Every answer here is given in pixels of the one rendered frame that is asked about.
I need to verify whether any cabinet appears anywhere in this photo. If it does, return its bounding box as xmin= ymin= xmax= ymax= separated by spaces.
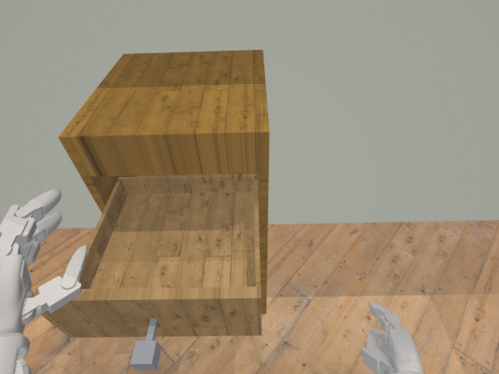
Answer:
xmin=58 ymin=50 xmax=270 ymax=314

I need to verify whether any robot left forearm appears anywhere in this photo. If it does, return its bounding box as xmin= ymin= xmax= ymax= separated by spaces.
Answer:
xmin=0 ymin=333 xmax=32 ymax=374

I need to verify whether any drawer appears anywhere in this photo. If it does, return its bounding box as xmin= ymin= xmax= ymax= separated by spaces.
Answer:
xmin=31 ymin=174 xmax=262 ymax=337

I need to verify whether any right robot hand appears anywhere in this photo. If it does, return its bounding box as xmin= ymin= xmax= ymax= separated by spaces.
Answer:
xmin=362 ymin=302 xmax=423 ymax=374

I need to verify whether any left robot hand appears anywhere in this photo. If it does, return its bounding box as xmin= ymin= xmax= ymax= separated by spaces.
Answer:
xmin=0 ymin=189 xmax=87 ymax=334

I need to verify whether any handle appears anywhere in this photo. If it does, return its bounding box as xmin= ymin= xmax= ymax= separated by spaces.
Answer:
xmin=130 ymin=319 xmax=161 ymax=370

